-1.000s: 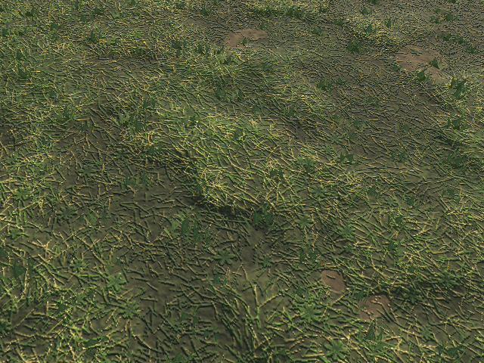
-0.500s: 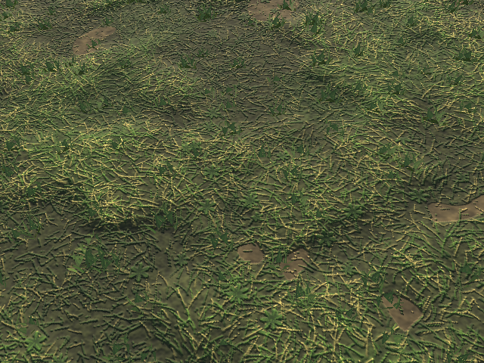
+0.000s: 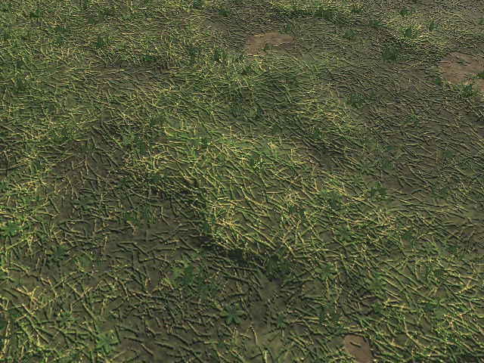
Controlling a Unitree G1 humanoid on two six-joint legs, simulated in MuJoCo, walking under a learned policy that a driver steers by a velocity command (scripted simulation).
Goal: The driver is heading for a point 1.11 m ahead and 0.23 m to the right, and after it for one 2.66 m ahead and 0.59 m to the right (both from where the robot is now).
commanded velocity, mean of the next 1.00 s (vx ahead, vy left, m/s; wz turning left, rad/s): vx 0.97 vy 0.00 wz -0.56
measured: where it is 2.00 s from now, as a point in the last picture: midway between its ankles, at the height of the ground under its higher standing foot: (341, 142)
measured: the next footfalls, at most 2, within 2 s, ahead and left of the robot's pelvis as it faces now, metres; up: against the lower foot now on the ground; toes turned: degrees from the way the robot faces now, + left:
left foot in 0.02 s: +0.19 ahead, +0.12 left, +0.00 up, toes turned +7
right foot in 0.50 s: +0.62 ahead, -0.03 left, +0.00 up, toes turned -14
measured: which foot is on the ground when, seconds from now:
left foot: up 0.00-0.00, down 0.02-0.50, up 0.52-0.88, down 0.90-1.00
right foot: down 0.00-0.02, up 0.04-0.48, down 0.50-0.92, up 0.94-1.00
